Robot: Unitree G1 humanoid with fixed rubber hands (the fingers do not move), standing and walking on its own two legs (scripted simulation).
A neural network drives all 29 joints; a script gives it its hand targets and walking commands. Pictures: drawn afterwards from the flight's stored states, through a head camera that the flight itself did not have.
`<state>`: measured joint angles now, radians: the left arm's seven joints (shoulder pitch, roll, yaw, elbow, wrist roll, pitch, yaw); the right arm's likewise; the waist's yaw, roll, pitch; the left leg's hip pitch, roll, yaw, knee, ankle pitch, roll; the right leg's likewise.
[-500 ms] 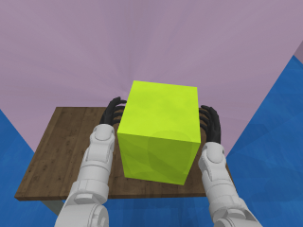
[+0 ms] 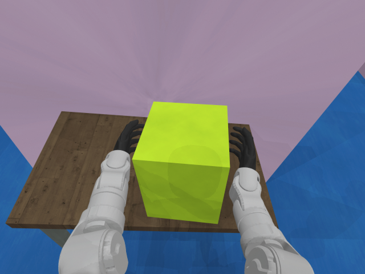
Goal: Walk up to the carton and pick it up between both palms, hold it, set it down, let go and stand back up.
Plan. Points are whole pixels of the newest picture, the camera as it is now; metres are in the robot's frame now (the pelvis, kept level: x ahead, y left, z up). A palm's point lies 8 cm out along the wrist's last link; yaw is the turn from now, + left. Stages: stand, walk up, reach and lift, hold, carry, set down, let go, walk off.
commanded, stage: set down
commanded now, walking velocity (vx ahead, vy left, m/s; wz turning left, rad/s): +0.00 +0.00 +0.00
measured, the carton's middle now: (185, 163) +0.41 +0.01 -0.03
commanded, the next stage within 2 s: none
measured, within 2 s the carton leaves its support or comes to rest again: rests again in 1.44 s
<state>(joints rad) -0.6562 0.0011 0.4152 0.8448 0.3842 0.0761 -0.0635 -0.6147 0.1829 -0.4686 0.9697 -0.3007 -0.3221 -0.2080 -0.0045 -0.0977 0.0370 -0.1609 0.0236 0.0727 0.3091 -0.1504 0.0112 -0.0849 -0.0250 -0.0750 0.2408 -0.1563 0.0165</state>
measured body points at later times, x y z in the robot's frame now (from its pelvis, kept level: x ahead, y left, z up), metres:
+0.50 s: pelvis +0.00 +0.00 +0.00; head +0.03 +0.03 +0.45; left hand +0.41 +0.14 +0.03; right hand +0.37 -0.15 +0.05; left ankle +0.01 +0.11 -0.75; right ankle -0.02 -0.12 -0.75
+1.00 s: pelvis +0.02 +0.03 +0.00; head +0.10 +0.06 +0.44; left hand +0.47 +0.16 +0.02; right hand +0.40 -0.13 +0.02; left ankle +0.01 +0.10 -0.75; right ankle -0.02 -0.12 -0.75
